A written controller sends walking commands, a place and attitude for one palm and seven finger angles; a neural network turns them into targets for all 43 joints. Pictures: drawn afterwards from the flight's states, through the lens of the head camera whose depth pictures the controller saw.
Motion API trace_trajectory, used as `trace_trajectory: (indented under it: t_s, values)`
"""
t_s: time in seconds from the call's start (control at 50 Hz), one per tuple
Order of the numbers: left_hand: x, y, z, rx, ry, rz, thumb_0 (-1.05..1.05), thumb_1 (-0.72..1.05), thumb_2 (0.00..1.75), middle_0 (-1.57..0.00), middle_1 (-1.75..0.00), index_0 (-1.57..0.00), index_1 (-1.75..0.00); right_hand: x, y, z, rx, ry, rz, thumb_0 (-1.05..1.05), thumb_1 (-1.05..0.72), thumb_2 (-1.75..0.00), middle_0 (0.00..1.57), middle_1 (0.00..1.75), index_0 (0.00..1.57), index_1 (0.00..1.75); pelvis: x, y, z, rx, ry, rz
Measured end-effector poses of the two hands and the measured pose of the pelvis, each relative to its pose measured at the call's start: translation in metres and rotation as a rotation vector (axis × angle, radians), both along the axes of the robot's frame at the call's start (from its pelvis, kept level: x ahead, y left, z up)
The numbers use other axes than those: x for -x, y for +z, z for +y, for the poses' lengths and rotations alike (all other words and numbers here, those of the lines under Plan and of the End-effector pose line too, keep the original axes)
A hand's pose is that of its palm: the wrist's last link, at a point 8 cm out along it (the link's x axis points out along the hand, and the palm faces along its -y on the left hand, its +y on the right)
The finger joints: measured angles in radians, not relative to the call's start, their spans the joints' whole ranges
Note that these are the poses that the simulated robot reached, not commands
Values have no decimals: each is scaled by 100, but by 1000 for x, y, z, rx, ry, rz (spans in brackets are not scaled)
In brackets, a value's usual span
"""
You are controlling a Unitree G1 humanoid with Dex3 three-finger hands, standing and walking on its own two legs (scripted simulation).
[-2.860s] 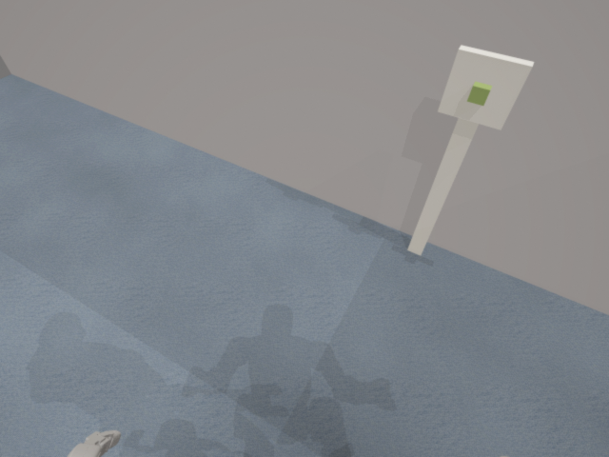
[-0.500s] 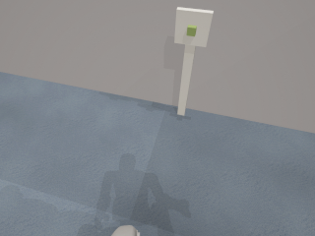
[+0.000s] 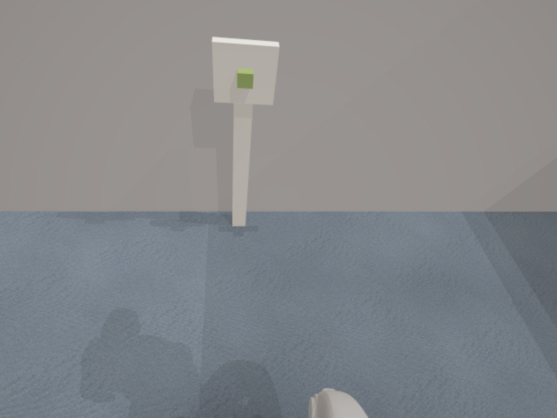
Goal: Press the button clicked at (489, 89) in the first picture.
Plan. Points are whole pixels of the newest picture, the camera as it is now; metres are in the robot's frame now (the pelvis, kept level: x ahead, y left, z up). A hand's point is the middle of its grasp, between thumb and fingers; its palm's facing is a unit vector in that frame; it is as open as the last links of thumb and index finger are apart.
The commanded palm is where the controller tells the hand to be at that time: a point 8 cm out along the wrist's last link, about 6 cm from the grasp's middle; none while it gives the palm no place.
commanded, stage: walk to a spot facing it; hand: left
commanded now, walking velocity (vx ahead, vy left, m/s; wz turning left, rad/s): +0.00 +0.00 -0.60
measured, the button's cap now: (245, 77) +0.96 +0.15 -0.02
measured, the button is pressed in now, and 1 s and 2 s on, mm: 0 0 0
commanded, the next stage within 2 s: turn to face it in 1.90 s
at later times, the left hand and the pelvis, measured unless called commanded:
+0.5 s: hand (194, 358) +0.24 +0.15 -0.18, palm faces -0.30 -0.93 -0.23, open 7.4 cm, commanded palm none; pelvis +0.09 -0.01 -0.02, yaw -17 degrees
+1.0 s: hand (200, 316) +0.32 +0.15 -0.17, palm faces -0.57 -0.80 -0.21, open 7.4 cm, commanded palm none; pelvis +0.13 +0.04 -0.01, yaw -37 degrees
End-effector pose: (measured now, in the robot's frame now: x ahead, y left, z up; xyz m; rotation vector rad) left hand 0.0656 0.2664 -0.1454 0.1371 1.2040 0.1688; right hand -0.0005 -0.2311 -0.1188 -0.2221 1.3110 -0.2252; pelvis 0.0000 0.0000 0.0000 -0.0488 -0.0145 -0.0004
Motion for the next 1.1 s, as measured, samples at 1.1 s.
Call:
trace_trajectory:
  t_s: [1.1]
  values:
    - [-296, 5, -121, -47, -793, -53, 1, 91, 90, -20, -29, -20, -30, 34, -40, 46, -47, -755, -19, 0, -90, -90, 20, 30, 20, 30, -121, -22, 19, -52, -721, 0]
